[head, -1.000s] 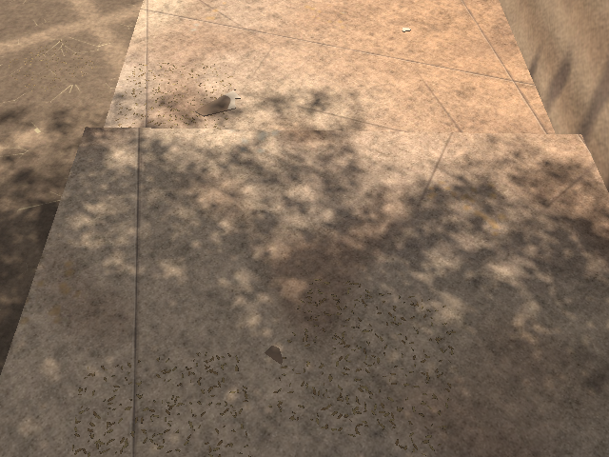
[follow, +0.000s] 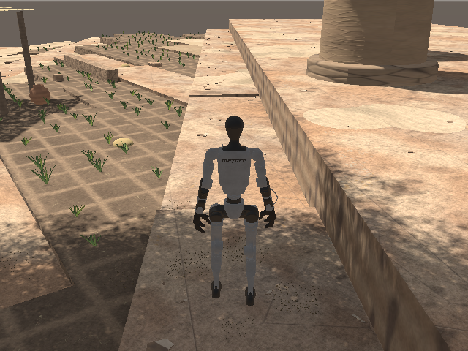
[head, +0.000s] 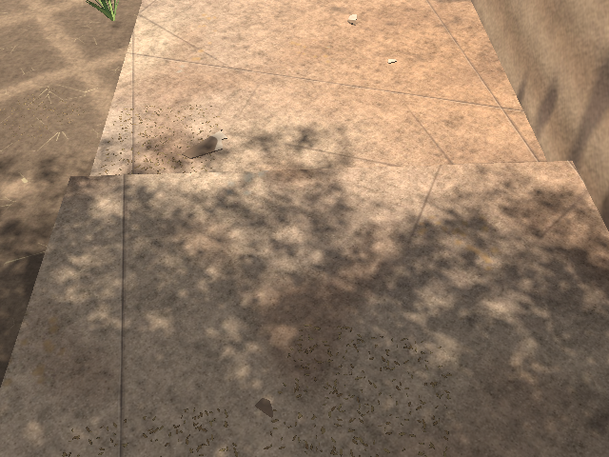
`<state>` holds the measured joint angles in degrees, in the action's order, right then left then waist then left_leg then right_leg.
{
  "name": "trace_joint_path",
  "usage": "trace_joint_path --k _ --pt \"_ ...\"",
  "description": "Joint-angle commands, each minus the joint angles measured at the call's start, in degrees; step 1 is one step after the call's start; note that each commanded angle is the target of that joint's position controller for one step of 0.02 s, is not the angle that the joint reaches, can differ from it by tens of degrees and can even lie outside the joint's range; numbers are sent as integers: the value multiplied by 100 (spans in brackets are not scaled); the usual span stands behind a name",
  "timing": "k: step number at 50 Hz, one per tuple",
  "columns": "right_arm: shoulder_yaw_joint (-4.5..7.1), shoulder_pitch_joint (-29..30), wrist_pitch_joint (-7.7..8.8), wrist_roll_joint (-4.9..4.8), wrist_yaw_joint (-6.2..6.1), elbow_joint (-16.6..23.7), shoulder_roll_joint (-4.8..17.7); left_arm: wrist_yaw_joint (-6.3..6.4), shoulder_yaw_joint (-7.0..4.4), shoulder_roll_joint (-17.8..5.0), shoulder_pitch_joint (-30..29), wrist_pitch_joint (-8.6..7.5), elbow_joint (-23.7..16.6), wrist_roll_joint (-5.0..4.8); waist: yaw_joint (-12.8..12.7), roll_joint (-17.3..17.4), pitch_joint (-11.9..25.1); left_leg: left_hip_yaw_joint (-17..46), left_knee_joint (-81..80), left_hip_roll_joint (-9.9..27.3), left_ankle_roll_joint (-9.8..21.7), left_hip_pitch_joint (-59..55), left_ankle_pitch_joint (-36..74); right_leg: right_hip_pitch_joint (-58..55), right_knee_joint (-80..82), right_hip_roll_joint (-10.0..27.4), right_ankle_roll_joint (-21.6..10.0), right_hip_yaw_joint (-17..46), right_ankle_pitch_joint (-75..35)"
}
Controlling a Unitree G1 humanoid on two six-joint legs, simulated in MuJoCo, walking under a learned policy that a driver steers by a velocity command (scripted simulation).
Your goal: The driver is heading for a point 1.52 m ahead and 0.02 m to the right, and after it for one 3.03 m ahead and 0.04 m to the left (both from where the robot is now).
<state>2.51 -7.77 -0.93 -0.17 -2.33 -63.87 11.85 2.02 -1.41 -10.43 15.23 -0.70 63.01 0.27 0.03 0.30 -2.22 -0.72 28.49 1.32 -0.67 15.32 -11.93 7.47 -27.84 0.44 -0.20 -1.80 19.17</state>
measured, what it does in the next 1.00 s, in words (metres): walks ahead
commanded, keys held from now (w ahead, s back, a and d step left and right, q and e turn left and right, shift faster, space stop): no key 0.26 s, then w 0.74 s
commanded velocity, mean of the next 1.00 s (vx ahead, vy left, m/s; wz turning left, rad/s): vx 0.26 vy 0.00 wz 0.00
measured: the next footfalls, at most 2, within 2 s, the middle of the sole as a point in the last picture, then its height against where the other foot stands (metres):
right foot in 1.02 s outside the picture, level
left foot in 1.58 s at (262, 340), level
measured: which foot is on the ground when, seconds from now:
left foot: down 0.00-1.00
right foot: down 0.00-0.52, up 0.54-1.00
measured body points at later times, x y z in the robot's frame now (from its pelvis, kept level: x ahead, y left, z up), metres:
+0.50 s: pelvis +0.04 +0.02 -0.01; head +0.04 +0.04 +0.44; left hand -0.01 +0.27 -0.16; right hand +0.09 -0.24 -0.15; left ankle +0.05 +0.13 -0.73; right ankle -0.05 -0.11 -0.74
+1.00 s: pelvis +0.28 +0.01 -0.02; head +0.31 +0.01 +0.43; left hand +0.52 +0.22 -0.11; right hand +0.16 -0.23 -0.15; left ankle +0.06 +0.13 -0.73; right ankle +0.44 -0.10 -0.73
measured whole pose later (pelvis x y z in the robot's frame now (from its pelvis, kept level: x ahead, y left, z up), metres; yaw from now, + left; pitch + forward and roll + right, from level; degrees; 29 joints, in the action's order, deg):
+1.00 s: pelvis +0.28 +0.01 -0.02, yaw +0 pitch +2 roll +0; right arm 2.3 -28.4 3.9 -0.4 -1.1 -63.6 12.0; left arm -2.9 -2.3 -12.1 -4.1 -5.7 48.7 -1.8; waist 4.4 -0.7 -2.0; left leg -3.6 13.1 0.8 -0.5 -11.5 -25.9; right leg 32.8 -30.7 1.2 -5.7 -3.8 1.9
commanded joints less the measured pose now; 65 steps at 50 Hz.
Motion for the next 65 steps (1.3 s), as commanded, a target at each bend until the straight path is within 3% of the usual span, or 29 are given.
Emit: trace_joint_path --k 1,13,15,17,19,21,23,25,26,27,28,29,30,31,33,35,40,46,48,49,50,51,52,53,54,56,58,60,65 --pt "82 -66 35 2 -19 117 562 20 -73 -521 380 -28 -69 1 7 -71 34 119 -272 125 227 -642 996 748 654 189 -91 158 -862" --pt "54 -230 39 1 -32 6 504 30 -38 -454 595 -39 -31 -3 14 -46 -49 122 -322 114 207 -580 798 815 716 164 -94 139 -626" --pt "60 -364 28 -32 -38 -65 480 52 -81 -544 773 -12 32 -53 -7 -195 -32 -151 -76 -145 227 -443 -774 857 834 141 -255 196 890" --pt "88 -197 93 -53 -28 43 513 81 -175 -811 818 -19 -84 -116 -120 -514 -472 -351 466 -318 277 407 -1998 988 1211 576 -641 864 2560" --pt "42 115 282 -83 71 251 288 71 -317 -1173 994 -131 -108 -184 -253 -1093 -838 -370 1604 -162 339 1202 -1273 790 1857 1635 -1204 2248 3059" --pt "56 215 445 -151 174 378 320 45 -314 -1033 894 -260 -188 -144 -196 -1001 -1035 -53 2092 204 505 1834 -1510 498 1894 1992 -1368 2572 2371" --pt "74 23 568 -217 236 389 340 -11 -310 -965 638 -309 -298 -203 15 -820 -925 -118 1169 246 622 1420 -1550 386 1577 1693 -1084 1950 1573" --pt "179 -949 595 -181 252 -48 370 -64 -306 -977 426 -280 -384 -225 411 -604 -494 -677 182 -309 498 -664 -420 1262 883 1047 -794 1070 775" --pt "272 -1638 580 -143 253 -241 523 -74 -284 -957 266 -309 -463 -203 706 -317 -228 -317 19 -197 532 -1527 -308 1705 -39 744 -620 653 -246" --pt "420 -2453 596 -127 215 -333 1095 -86 -190 -609 111 -361 -646 -152 935 1193 112 1794 -962 1099 1035 -2363 -868 2676 -2285 72 -192 -185 -291" --pt "380 -2880 684 -63 302 -372 1279 -72 -129 -308 70 -468 -840 -209 911 1918 492 4210 -1927 2088 1754 -2745 -1378 3576 -3806 -401 -147 264 1242" --pt "232 -2261 772 -30 295 -235 932 -103 -190 -540 -43 -545 -875 -339 566 1040 61 4064 -1860 2226 1727 -2400 -1773 4117 -4662 46 -315 742 1009" --pt "143 -1749 814 -42 314 -45 665 -153 -198 -615 -125 -591 -896 -363 391 628 -211 3283 -1836 1983 1496 -2050 -1711 4258 -4787 322 -478 745 365" --pt "84 -1383 817 -25 351 89 599 -152 -230 -646 -127 -614 -856 -309 235 347 -296 2591 -1916 1723 1301 -1759 -1276 4162 -4566 536 -543 636 -206" --pt "-13 -1308 763 12 361 150 398 -172 -335 -785 -154 -574 -830 -207 104 376 -332 1503 -2005 1257 1020 -1393 -27 3690 -3918 752 -505 487 -791" --pt "-35 -1673 714 31 289 83 434 -217 -331 -623 -257 -488 -849 -185 122 412 -293 1007 -2041 1091 1026 -1390 939 3613 -3561 743 -353 271 -1010" --pt "-11 -1863 639 55 127 209 729 -272 -204 -391 -1603 -457 -1387 -164 325 319 -532 489 -2305 996 1076 -1141 1458 3561 -1642 565 -97 14 -1924" --pt "82 -2223 585 -63 97 150 810 -473 -147 -529 -2424 -526 -1751 -220 356 400 -708 218 -2147 1305 1024 -1874 1870 3221 -437 327 -360 -78 -2066" --pt "144 -2069 546 -45 94 212 952 -510 -236 -752 -2103 -558 -1738 -213 51 570 -339 120 -1559 1389 908 -2217 3450 2551 -327 98 -550 -187 -1731" --pt "178 -1984 508 -24 94 244 1036 -496 -332 -946 -1605 -558 -1626 -211 -241 729 60 49 -939 1367 839 -2303 4557 1843 -394 -112 -664 -313 -1555" --pt "167 -1868 458 0 98 290 1008 -462 -475 -1194 -602 -540 -1327 -224 -746 757 633 -136 211 1144 696 -2023 5140 573 -363 -306 -826 -420 -1535" --pt "99 -1787 453 47 118 427 883 -403 -592 -1519 471 -507 -1068 -180 -1157 497 1344 -218 1877 909 519 -703 3894 -1286 -551 436 -1128 450 -1376" --pt "-131 -2557 575 10 211 512 -7 -394 -683 -2005 1115 -489 -895 -42 -689 -1135 2443 -66 4308 -274 146 1501 -1 -3296 173 2037 -2123 3554 217" --pt "-77 -2282 781 -122 263 442 258 -399 -529 -1558 1011 -486 -877 -45 -800 -1147 2613 914 5176 -418 285 2137 -1871 -3246 1172 2184 -2062 4822 551" --pt "47 -1641 878 -281 275 701 664 -401 -437 -1281 386 -521 -938 -102 -640 -1012 1564 799 5442 -63 392 2708 -1608 -2431 1236 1993 -1703 3856 331" --pt "120 -1092 886 -203 163 832 759 -442 -300 -867 -561 -595 -1113 -47 -215 -128 671 540 4811 519 454 2235 -628 -453 1477 1595 -1371 2289 -924" --pt "157 -1392 689 -135 111 781 532 -492 -228 -632 -720 -637 -1027 29 144 -377 491 568 4317 775 484 1562 -345 469 1777 1241 -1270 1544 -1192" --pt "162 -1349 569 -117 93 836 425 -440 -241 -750 -508 -646 -903 7 219 -442 270 471 3923 845 418 1587 -254 828 2042 1150 -1367 1205 -1317" --pt "213 -150 575 -9 118 1272 564 -212 -286 -1055 88 -595 -771 -13 -14 -283 -55 378 2217 869 146 2548 1212 401 2257 1119 -1319 882 -1622"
